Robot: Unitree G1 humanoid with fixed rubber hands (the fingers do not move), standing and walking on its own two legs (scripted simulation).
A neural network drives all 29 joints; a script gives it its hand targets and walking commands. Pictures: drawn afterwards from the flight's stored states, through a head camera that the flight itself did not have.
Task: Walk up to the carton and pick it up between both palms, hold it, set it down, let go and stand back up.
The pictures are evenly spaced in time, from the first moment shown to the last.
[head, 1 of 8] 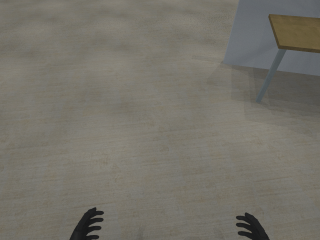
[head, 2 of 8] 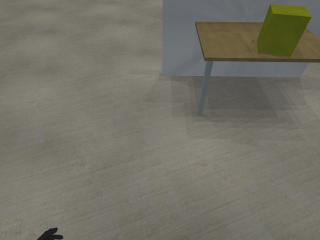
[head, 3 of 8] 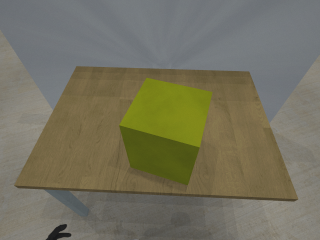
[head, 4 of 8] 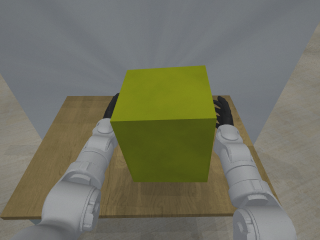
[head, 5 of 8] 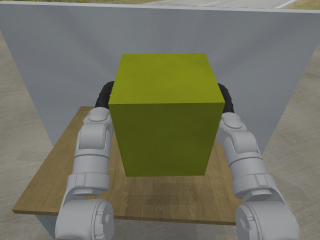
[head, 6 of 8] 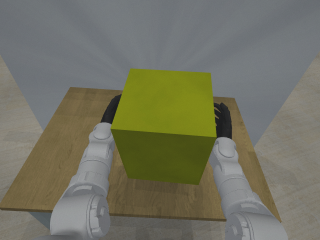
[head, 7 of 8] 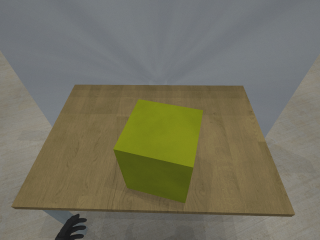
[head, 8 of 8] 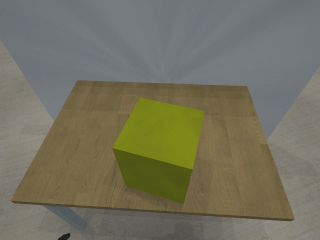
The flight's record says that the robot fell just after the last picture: no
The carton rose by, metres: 0.27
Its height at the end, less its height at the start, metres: +0.00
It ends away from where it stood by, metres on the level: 0.01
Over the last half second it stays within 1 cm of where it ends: yes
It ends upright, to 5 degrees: yes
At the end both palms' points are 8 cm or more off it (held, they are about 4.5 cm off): yes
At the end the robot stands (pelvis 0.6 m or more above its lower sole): yes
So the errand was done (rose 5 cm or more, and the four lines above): yes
